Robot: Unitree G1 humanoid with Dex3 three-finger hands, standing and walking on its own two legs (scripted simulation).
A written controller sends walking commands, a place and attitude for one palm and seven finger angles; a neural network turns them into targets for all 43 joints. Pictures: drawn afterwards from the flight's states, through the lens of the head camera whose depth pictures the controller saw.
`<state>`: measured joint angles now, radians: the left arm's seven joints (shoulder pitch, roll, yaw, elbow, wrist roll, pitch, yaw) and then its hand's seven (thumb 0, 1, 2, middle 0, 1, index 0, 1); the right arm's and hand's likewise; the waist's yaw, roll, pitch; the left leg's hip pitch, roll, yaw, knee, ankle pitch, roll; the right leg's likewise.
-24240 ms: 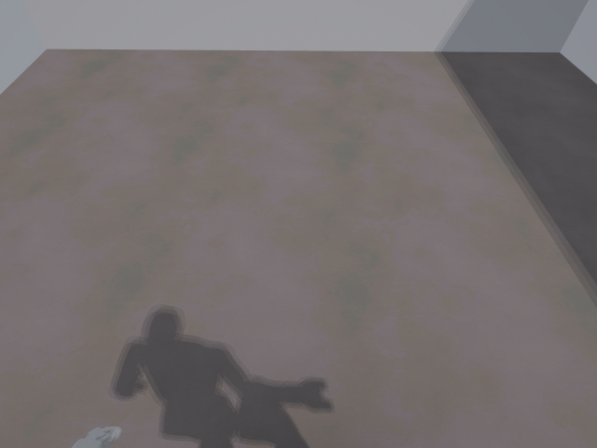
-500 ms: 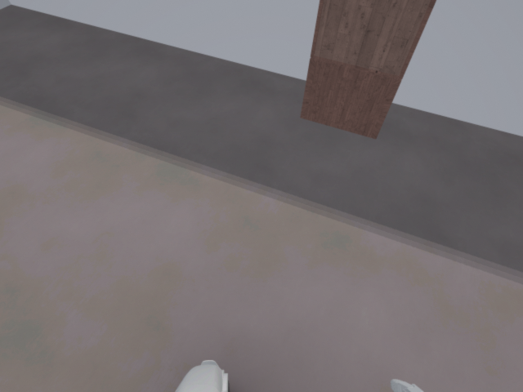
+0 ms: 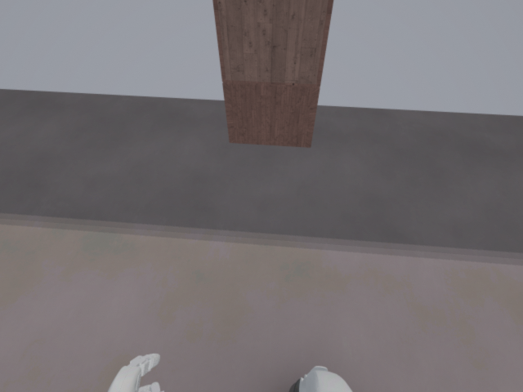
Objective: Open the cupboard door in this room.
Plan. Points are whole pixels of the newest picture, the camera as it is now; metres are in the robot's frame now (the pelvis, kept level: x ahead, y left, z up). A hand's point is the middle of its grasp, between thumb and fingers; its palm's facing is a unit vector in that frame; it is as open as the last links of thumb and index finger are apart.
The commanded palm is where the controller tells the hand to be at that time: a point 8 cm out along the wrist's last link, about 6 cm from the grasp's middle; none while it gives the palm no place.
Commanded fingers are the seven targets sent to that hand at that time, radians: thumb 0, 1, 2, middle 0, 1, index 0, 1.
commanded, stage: turn or walk to find it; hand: left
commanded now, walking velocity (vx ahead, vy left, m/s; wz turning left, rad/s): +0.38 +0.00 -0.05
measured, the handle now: out of the picture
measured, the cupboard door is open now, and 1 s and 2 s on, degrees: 0 0 0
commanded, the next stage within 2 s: stand and wait in 0.38 s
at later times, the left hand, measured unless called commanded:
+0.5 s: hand out of the picture +0.14 +0.13 -0.16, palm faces +0.12 -0.97 -0.19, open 7.3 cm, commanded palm none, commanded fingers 0.00 0.90 0.90 -0.20 -0.30 -0.20 -0.30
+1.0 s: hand (177, 295) +0.33 +0.18 -0.17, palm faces +0.06 -0.97 -0.23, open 7.3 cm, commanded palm none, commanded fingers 0.00 0.90 0.90 -0.20 -0.30 -0.20 -0.30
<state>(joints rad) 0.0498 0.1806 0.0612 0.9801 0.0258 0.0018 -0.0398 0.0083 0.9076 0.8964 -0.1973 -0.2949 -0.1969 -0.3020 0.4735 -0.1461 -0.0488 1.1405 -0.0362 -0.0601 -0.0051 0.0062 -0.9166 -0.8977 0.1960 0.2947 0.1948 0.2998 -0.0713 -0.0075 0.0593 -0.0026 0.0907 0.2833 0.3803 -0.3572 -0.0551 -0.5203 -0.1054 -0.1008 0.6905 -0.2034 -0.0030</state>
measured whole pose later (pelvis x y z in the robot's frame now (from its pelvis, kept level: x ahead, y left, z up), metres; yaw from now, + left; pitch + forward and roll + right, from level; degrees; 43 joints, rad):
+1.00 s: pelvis +0.29 -0.01 +0.00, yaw +0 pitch -3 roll +2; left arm 0.22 0.18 0.02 1.10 0.02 -0.01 0.03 0.02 0.93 0.90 -0.20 -0.30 -0.20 -0.30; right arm 0.20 -0.16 -0.03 1.11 -0.02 0.00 -0.02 -0.02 -0.94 -0.90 0.20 0.29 0.20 0.30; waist 0.02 -0.02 0.01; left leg -0.25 0.02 0.17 0.50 -0.21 0.03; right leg -0.24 -0.09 -0.06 0.56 -0.28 0.03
